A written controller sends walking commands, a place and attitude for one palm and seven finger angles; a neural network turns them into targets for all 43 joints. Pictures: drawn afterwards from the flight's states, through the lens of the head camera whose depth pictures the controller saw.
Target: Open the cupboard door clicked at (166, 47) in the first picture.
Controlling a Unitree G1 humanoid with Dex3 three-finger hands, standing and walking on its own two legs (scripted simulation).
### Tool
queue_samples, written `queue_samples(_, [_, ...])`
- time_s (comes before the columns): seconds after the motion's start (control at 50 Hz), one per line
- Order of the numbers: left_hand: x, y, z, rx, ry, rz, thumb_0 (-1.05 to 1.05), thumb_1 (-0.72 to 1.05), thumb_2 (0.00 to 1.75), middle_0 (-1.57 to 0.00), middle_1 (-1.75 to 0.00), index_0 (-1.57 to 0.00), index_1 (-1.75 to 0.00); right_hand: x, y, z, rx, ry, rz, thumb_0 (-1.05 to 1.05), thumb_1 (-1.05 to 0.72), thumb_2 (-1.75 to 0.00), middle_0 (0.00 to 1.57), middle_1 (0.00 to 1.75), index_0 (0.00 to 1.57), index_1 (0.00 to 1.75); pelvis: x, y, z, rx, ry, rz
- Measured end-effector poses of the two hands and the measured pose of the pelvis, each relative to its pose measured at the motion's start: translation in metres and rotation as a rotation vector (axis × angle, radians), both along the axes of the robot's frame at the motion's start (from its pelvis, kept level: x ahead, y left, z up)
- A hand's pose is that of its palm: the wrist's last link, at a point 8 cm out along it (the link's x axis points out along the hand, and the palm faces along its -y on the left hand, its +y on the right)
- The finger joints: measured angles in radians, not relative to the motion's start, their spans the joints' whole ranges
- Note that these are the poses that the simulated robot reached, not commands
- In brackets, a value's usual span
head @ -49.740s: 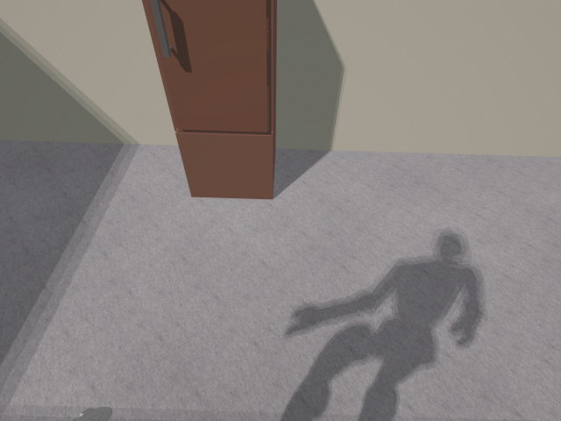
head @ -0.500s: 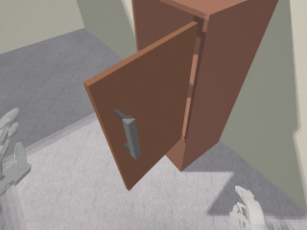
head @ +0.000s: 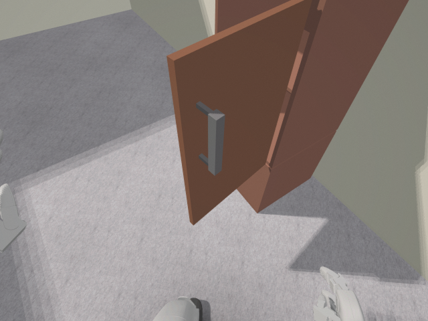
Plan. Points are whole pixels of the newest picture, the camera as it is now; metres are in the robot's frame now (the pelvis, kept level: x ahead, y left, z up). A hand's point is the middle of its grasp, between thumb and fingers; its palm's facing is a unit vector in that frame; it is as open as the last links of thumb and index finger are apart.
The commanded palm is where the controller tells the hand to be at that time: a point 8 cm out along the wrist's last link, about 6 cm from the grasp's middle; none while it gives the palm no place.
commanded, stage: step back with the hand held close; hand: left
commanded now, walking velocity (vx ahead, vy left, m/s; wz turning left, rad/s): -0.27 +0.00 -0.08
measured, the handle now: (208, 140) +0.44 +0.05 +0.07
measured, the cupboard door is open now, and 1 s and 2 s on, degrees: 100 100 100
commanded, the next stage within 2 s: stop stepping back and stand still in 0.26 s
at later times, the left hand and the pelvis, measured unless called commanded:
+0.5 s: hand (14, 273) +0.14 +0.24 +0.17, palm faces +0.30 -0.84 -0.46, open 7.4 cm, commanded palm +0.09 +0.29 +0.19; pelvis -0.08 +0.00 +0.00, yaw -7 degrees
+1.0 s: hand out of the picture +0.08 +0.27 +0.17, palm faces +0.41 -0.82 -0.39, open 7.4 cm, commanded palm +0.02 +0.30 +0.19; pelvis -0.14 +0.01 +0.00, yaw -5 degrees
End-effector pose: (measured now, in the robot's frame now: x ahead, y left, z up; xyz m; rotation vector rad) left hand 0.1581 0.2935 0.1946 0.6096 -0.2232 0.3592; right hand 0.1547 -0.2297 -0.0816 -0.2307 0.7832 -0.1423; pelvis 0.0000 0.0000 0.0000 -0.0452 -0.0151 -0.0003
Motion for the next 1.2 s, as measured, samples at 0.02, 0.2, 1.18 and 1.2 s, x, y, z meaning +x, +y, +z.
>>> queue_samples(0.02, [-0.006, 0.001, -0.001, -0.009, -0.006, 0.008, 0.01, 0.89, 0.9, -0.21, -0.3, -0.21, -0.3, -0.003, 0.001, -0.001, -0.004, 0.005, 0.003, 0.01, -0.9, -0.9, 0.2, 0.3, 0.2, 0.3, -0.002, 0.002, 0.0, 0.002, -0.002, -0.006])
queue_samples(0.2, [-0.018, 0.023, -0.006, -0.064, -0.084, 0.025, 0.01, 0.89, 0.9, -0.21, -0.3, -0.21, -0.3, -0.026, 0.012, 0.01, -0.035, -0.039, 0.001, 0.01, -0.91, -0.9, 0.2, 0.3, 0.2, 0.3, -0.034, 0.011, 0.001, -0.025, -0.012, -0.006])
queue_samples(1.18, [-0.13, -0.024, 0.002, -0.06, -0.013, -0.103, 0.01, 0.89, 0.9, -0.21, -0.3, -0.21, -0.3, -0.183, 0.006, 0.008, 0.058, -0.057, -0.079, 0.01, -0.9, -0.9, 0.21, 0.3, 0.2, 0.3, -0.15, 0.001, 0.01, 0.033, -0.007, -0.109])
queue_samples(1.2, [-0.127, -0.023, -0.006, -0.049, 0.011, -0.105, 0.01, 0.89, 0.9, -0.21, -0.3, -0.21, -0.3, -0.182, 0.003, 0.005, 0.064, -0.048, -0.066, 0.01, -0.9, -0.9, 0.21, 0.3, 0.2, 0.3, -0.149, 0.001, 0.009, 0.035, 0.0, -0.106])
